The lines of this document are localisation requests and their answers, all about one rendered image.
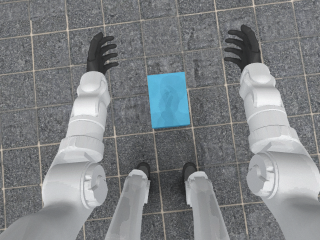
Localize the robot right upper arm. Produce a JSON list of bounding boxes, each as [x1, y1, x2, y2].
[[246, 150, 320, 240]]

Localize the robot right hand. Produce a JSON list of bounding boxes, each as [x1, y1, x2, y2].
[[224, 24, 262, 73]]

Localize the robot left forearm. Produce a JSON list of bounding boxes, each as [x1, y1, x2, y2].
[[42, 71, 111, 201]]

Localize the carton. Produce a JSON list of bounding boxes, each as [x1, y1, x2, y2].
[[147, 72, 190, 129]]

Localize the robot left upper arm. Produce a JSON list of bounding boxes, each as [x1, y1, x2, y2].
[[0, 161, 108, 240]]

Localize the left robot shin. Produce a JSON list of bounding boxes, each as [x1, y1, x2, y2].
[[124, 169, 147, 185]]

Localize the robot left hand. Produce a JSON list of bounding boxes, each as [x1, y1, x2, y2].
[[86, 32, 119, 75]]

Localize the robot right forearm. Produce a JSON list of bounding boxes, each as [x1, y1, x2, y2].
[[239, 62, 320, 191]]

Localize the robot left foot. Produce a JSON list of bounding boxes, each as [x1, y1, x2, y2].
[[136, 162, 151, 180]]

